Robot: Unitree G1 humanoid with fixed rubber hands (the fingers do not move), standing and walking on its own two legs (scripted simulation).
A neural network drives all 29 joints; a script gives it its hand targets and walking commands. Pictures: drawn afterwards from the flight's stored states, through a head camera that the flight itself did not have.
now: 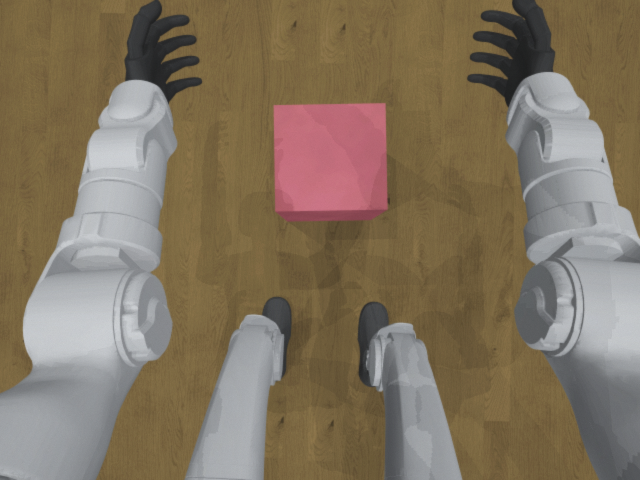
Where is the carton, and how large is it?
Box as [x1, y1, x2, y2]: [274, 103, 387, 221]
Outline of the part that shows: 385,103 274,105 275,211 287,221 371,219 387,209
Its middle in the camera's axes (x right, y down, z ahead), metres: +0.02 -0.16 +0.84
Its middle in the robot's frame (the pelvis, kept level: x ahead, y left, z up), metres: +0.53 +0.01 -0.52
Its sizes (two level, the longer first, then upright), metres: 0.210 0.200 0.250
